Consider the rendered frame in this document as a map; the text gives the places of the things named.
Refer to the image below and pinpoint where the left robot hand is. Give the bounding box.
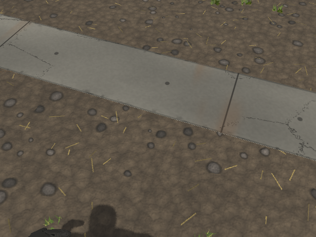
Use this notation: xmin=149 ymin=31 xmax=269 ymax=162
xmin=29 ymin=227 xmax=71 ymax=237

